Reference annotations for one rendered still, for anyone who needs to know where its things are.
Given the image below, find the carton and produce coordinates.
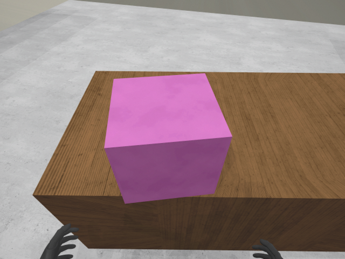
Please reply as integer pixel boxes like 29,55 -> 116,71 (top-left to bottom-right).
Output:
104,73 -> 232,204

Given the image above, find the pedestal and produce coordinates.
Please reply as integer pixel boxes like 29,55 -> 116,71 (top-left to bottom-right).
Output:
32,71 -> 345,252

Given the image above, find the robot left hand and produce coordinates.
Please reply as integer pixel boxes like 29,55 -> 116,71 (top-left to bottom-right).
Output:
40,223 -> 79,259

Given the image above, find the robot right hand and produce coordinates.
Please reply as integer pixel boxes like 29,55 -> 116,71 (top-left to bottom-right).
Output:
252,239 -> 283,259

